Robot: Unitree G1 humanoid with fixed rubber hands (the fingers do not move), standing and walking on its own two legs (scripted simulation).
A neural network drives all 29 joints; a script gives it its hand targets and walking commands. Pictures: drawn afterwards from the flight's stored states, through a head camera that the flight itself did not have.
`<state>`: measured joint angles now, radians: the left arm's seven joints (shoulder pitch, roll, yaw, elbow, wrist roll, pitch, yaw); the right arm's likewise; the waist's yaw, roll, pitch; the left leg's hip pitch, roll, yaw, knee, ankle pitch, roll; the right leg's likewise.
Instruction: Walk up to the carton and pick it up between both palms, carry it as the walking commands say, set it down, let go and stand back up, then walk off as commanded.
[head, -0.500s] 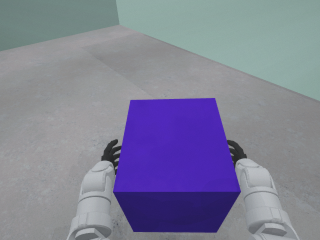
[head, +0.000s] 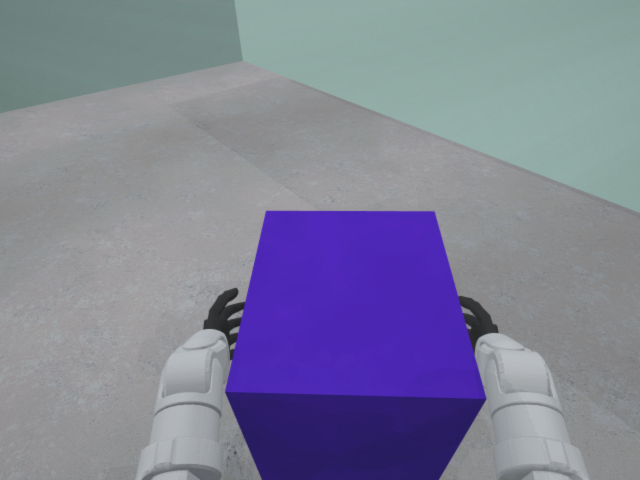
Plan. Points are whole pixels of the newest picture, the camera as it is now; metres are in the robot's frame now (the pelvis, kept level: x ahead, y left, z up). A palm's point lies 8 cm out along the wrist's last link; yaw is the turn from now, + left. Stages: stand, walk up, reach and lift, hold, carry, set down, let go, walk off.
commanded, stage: reach and lift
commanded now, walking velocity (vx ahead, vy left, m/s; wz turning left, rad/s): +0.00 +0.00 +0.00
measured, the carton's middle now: (348, 346) +0.33 +0.00 -0.02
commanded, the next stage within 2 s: hold in 0.94 s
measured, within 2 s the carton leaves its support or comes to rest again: neither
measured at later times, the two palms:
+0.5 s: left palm (217, 331) +0.29 +0.18 +0.06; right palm (483, 341) +0.30 -0.18 +0.05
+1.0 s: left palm (216, 341) +0.28 +0.17 +0.06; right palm (487, 353) +0.29 -0.18 +0.05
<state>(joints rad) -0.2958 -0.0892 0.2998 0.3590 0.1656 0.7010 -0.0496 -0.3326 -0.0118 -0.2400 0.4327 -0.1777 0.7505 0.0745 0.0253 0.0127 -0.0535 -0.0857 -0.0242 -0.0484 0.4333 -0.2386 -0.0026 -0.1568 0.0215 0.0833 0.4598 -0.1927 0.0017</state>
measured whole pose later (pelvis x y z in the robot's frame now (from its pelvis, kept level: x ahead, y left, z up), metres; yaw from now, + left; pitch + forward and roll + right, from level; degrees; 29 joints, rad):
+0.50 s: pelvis +0.01 +0.00 +0.00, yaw +1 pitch -6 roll +0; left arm -0.32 -0.08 0.28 0.34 0.17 0.70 -0.06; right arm -0.31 -0.01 -0.24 0.36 -0.18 0.76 0.07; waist 0.03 0.01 -0.05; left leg -0.09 -0.02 -0.06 0.43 -0.24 0.00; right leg -0.15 0.02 0.07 0.44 -0.19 0.00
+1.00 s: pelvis +0.00 +0.00 +0.00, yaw +1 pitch -7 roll +0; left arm -0.26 -0.08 0.24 0.31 0.17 0.71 -0.06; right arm -0.24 0.00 -0.24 0.30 -0.18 0.78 0.08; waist 0.03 0.01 -0.05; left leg -0.06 -0.02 -0.06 0.42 -0.24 0.00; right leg -0.12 0.02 0.07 0.43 -0.19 0.00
